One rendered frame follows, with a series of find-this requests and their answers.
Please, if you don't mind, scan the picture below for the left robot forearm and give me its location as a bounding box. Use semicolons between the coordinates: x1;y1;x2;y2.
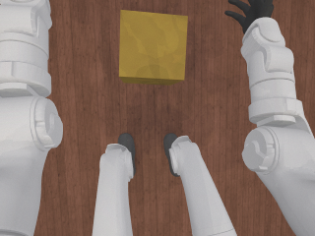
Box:
0;0;52;98

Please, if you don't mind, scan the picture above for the left robot upper arm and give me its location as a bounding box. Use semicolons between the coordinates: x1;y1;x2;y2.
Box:
0;95;63;236

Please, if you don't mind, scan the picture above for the carton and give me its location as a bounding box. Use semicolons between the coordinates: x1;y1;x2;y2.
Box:
119;10;188;86

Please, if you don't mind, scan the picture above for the left robot thigh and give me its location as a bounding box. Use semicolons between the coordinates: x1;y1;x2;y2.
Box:
92;148;134;236

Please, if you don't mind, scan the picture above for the right robot forearm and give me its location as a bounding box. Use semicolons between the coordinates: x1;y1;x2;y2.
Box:
240;17;315;140

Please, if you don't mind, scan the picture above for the robot right foot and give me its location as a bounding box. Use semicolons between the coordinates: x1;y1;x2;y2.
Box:
163;133;180;177

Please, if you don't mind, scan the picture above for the robot right hand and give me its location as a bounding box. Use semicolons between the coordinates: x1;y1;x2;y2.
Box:
224;0;275;34

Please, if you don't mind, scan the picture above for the right robot upper arm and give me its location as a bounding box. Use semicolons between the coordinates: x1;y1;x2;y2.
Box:
242;126;315;236

